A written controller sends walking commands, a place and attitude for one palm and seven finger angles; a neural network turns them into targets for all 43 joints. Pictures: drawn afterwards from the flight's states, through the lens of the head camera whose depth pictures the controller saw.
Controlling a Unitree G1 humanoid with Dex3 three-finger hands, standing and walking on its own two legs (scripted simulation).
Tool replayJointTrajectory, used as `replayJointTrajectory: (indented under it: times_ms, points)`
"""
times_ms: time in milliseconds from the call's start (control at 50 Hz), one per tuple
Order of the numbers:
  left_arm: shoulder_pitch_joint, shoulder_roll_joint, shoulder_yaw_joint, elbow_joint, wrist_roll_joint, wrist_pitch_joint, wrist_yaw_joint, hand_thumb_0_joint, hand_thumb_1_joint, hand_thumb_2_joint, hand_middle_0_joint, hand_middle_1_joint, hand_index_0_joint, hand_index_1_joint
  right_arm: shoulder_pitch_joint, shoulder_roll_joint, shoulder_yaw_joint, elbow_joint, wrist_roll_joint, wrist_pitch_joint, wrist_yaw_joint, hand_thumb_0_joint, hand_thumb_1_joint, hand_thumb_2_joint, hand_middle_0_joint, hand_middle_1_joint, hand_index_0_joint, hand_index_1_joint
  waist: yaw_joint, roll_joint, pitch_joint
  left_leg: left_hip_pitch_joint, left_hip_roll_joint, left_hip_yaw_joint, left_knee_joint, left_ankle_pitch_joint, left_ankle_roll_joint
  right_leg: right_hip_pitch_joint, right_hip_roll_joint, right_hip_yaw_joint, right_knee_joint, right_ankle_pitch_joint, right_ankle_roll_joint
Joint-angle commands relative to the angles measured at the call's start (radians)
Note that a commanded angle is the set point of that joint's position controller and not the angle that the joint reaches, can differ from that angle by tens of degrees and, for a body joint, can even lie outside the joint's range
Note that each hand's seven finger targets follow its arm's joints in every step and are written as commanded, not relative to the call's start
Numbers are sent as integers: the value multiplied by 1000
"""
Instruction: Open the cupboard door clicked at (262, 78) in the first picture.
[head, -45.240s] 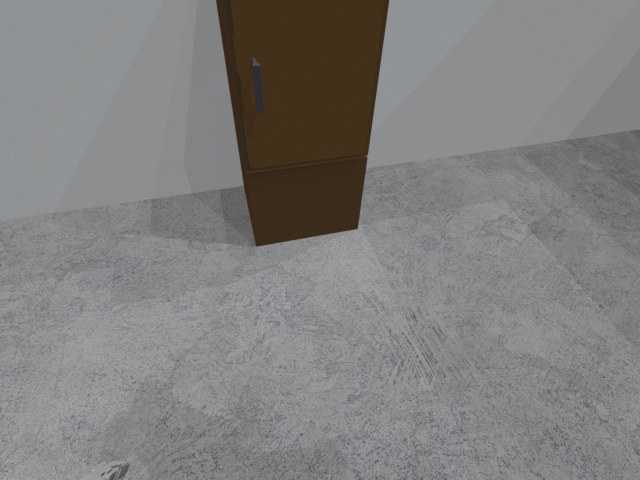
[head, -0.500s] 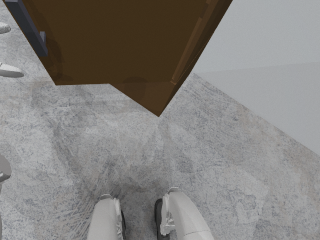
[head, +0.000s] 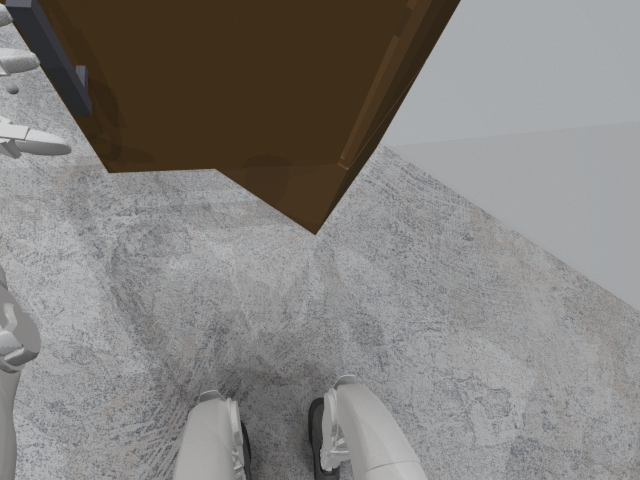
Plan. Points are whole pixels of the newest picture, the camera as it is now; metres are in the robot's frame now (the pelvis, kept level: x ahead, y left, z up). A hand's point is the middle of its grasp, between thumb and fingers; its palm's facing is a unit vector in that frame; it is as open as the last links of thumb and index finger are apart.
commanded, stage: slide the fingers in behind the handle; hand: left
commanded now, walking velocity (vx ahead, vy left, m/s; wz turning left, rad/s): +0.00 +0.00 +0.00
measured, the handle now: (57, 47) +0.58 +0.24 +0.07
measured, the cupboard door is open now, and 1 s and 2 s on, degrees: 41 40 40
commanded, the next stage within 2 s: close the thumb around the handle in 1.20 s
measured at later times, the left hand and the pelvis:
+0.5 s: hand (63, 84) +0.54 +0.23 +0.06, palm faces +0.07 -1.00 -0.03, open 13.9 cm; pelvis +0.01 -0.01 +0.01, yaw +1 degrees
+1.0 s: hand (85, 85) +0.53 +0.21 +0.06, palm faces +0.07 -1.00 -0.03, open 13.9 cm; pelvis +0.01 -0.02 +0.01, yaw +1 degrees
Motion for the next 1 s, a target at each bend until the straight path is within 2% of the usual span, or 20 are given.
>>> replayJointTrajectory:
  times_ms: [0,60,120,160,180,220,320,360,380,420,460,520,600,660,700,780,820,860,920,980]
  points:
    - [-418,257,-3,-221,-24,-65,-3,0,-500,300,-300,-1200,-300,-1200,200,-216,-79,-10,-2,-2,-17,0,-900,-900,200,300,200,300,-4,269,-563,599,-15,-151,-153,498,-50,115,54,46,-93,207,-27]
    - [-434,238,-14,-240,-29,-62,-6,0,-500,300,-300,-1200,-300,-1200,206,-215,-81,-1,-4,-4,-17,0,-900,-900,200,300,200,300,-4,291,-579,628,-14,-156,-153,525,-52,107,54,44,-94,215,-29]
    - [-445,175,-58,-259,-33,-61,0,0,-500,300,-300,-1200,-300,-1200,206,-207,-85,8,-5,-5,-13,0,-900,-900,200,300,200,300,-13,293,-571,649,-14,-160,-154,553,-54,100,54,41,-100,225,-29]
    - [-437,180,-48,-281,-32,-69,6,0,-500,300,-300,-1200,-300,-1200,212,-209,-89,12,-8,-3,-12,0,-900,-900,200,300,200,300,-5,307,-591,695,-8,-170,-158,603,-64,88,55,37,-100,229,-31]
    - [-435,148,-68,-299,-35,-74,9,0,-500,300,-300,-1200,-300,-1200,210,-204,-92,13,-9,-4,-10,0,-900,-900,200,300,200,300,-3,318,-607,716,-8,-174,-157,623,-66,84,53,37,-101,232,-31]
    - [-431,71,-112,-267,-41,-68,15,0,-500,300,-300,-1200,-300,-1200,204,-197,-95,22,-8,-5,-7,0,-900,-900,200,300,200,300,-20,278,-553,690,-10,-171,-162,572,-61,72,55,33,-110,218,-29]
    - [-391,127,-47,-182,-37,-48,63,0,-500,300,-300,-1200,-300,-1200,200,-196,-87,7,-5,-3,-10,0,-900,-900,200,300,200,300,-4,199,-496,554,-26,-136,-168,480,-42,144,50,45,-110,216,-27]
    - [-392,167,-28,-187,-13,-58,88,0,-500,300,-300,-1200,-300,-1200,200,-195,-81,-6,-9,-2,-7,0,-900,-900,200,300,200,300,10,225,-504,548,-29,-127,-166,487,-43,156,50,50,-102,223,-30]
    - [-407,157,-43,-209,-3,-69,99,0,-500,300,-300,-1200,-300,-1200,198,-190,-81,-10,-11,-3,-4,0,-900,-900,200,300,200,300,4,227,-515,551,-29,-123,-161,498,-40,164,49,55,-100,238,-28]
    - [-377,167,-33,-246,12,-94,110,0,-500,300,-300,-1200,-300,-1200,195,-185,-83,-23,-13,-3,2,0,-900,-900,200,300,200,300,24,229,-565,557,-32,-115,-154,526,-41,210,49,63,-95,271,-29]
    - [-385,133,-53,-254,6,-111,108,0,-500,300,-300,-1200,-300,-1200,194,-183,-86,-22,-12,0,5,0,-900,-900,200,300,200,300,8,213,-574,567,-29,-114,-149,538,-40,212,52,65,-93,291,-27]
    - [-363,118,-40,-219,-26,-106,93,0,-500,300,-300,-1200,-300,-1200,185,-187,-91,-21,-3,0,4,0,-900,-900,200,300,200,300,9,161,-561,503,-36,-102,-154,465,-33,260,54,72,-105,277,-23]
    - [-393,129,-41,-187,-28,-82,85,0,-500,300,-300,-1200,-300,-1200,186,-188,-87,-15,2,-2,-5,0,-900,-900,200,300,200,300,-1,150,-523,447,-40,-89,-153,410,-26,262,51,81,-110,259,-18]
    - [-421,159,-32,-237,-10,-102,101,0,-500,300,-300,-1200,-300,-1200,190,-184,-85,-17,-4,-6,-6,0,-900,-900,200,300,200,300,11,202,-576,486,-40,-91,-147,444,-28,263,49,86,-99,276,-23]
    - [-434,107,-65,-268,-9,-121,111,0,-500,300,-300,-1200,-300,-1200,187,-177,-89,-10,-8,-11,0,0,-900,-900,200,300,200,300,7,238,-589,535,-37,-101,-145,478,-34,231,50,79,-94,281,-25]
    - [-391,61,-76,-242,-23,-118,117,0,-500,300,-300,-1200,-300,-1200,194,-179,-96,0,-9,-7,6,0,-900,-900,200,300,200,300,7,219,-589,557,-35,-105,-146,511,-39,227,51,72,-96,298,-24]
    - [-360,89,-52,-198,-23,-94,120,0,-500,300,-300,-1200,-300,-1200,194,-184,-95,-3,-4,-2,3,0,-900,-900,200,300,200,300,6,158,-548,487,-38,-91,-151,466,-30,270,50,79,-107,302,-20]
    - [-373,138,-27,-214,-13,-88,123,0,-500,300,-300,-1200,-300,-1200,199,-186,-91,-12,-3,1,-1,0,-900,-900,200,300,200,300,18,169,-574,476,-43,-84,-151,474,-28,304,49,87,-100,328,-21]
    - [-346,118,-51,-208,1,-87,125,0,-500,300,-300,-1200,-300,-1200,190,-178,-88,-20,-1,2,1,0,-900,-900,200,300,200,300,21,153,-529,450,-44,-77,-161,441,-26,311,48,87,-110,309,-20]
    - [-365,109,-51,-237,-14,-113,121,0,-500,300,-300,-1200,-300,-1200,186,-179,-91,-20,-3,-2,1,0,-900,-900,200,300,200,300,17,170,-552,478,-43,-81,-158,452,-28,299,51,88,-110,308,-21]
